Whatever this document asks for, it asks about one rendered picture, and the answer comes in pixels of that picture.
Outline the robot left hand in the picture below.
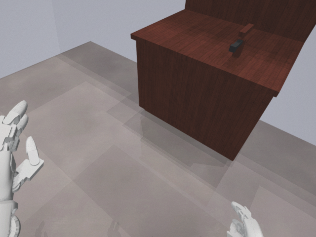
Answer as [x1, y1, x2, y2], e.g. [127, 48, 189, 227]
[0, 100, 44, 201]

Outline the robot right hand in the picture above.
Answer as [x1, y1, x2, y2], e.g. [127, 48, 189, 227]
[227, 201, 264, 237]

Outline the robot left forearm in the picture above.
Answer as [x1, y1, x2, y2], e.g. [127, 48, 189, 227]
[0, 200, 21, 237]

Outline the tap lever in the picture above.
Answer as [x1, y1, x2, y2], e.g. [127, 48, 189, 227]
[229, 39, 243, 53]

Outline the counter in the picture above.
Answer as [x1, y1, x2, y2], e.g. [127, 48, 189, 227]
[130, 0, 316, 161]

